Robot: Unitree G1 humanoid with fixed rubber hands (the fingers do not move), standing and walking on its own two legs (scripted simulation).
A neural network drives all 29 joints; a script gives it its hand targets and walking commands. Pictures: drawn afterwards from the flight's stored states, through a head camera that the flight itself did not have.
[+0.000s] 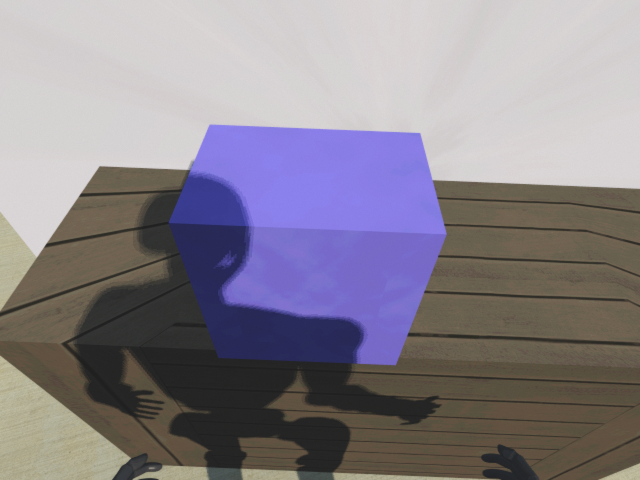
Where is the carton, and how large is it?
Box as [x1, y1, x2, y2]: [169, 124, 446, 364]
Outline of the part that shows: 210,124 169,220 169,225 218,357 395,364 446,234 420,134 407,132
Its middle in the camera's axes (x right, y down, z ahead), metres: -0.01 +0.02 +0.50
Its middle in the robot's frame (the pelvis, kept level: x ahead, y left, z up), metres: +0.38 +0.03 +0.09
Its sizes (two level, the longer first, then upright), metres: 0.249 0.164 0.269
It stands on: a pedestal, 0.71 m high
